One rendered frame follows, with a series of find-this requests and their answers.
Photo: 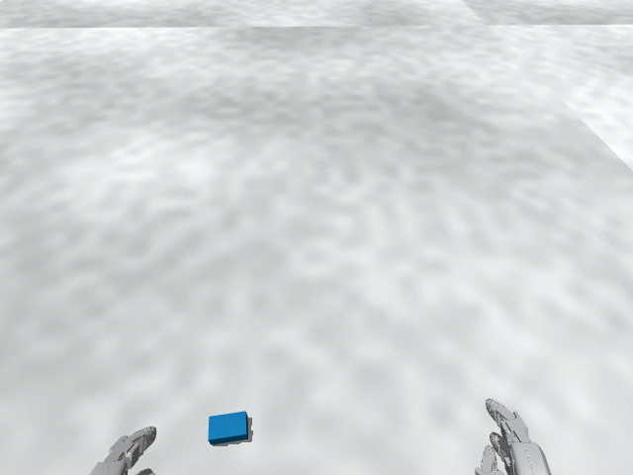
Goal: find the right robot hand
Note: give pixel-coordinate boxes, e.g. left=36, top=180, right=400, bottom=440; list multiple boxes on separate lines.
left=475, top=399, right=551, bottom=475

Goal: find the left robot hand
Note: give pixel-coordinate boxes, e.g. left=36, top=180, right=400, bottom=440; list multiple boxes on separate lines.
left=90, top=427, right=156, bottom=475

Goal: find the small box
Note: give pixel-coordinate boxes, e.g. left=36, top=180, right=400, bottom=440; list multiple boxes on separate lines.
left=208, top=411, right=248, bottom=445

